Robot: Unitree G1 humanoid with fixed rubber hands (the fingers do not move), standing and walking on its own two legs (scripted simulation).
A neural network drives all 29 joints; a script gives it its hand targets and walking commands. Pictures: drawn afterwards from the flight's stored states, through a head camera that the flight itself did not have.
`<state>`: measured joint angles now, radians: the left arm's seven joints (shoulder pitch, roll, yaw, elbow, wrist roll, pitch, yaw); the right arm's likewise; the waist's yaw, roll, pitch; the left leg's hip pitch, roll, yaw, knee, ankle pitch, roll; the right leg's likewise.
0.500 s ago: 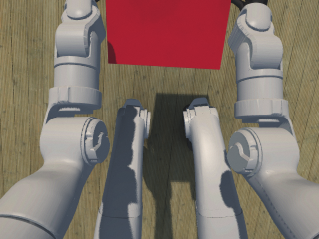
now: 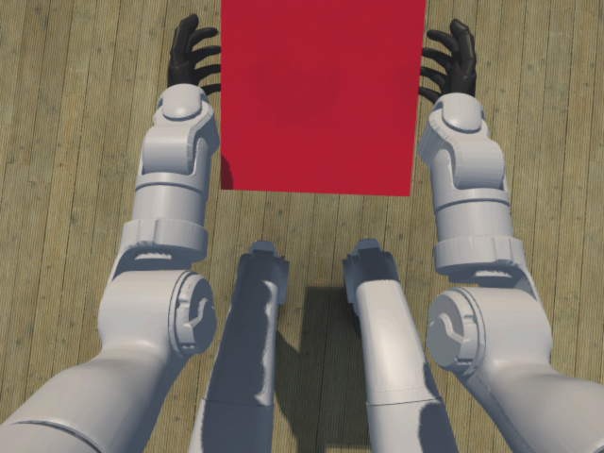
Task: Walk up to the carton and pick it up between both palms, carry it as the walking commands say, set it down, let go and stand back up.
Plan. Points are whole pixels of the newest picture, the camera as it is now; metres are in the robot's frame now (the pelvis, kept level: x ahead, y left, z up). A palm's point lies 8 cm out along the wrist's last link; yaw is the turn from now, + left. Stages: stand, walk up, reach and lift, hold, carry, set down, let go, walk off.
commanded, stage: reach and lift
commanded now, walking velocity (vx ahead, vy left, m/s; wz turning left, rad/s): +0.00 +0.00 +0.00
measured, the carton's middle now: (317, 98) +0.51 +0.00 -0.14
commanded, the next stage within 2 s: none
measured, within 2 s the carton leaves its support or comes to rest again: neither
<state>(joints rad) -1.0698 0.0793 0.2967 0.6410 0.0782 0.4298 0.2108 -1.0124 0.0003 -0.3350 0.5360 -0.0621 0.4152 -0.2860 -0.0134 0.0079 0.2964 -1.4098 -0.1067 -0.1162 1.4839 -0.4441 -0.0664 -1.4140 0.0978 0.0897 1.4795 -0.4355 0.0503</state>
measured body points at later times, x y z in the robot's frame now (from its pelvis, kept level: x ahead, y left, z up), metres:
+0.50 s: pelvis +0.09 +0.00 +0.10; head +0.25 +0.01 +0.52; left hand +0.49 +0.16 +0.03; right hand +0.48 -0.15 +0.04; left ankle +0.13 +0.13 -0.55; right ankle +0.13 -0.13 -0.55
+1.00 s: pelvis +0.11 +0.00 +0.16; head +0.21 -0.01 +0.59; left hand +0.46 +0.16 +0.11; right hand +0.45 -0.16 +0.11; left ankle +0.13 +0.13 -0.55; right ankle +0.13 -0.13 -0.55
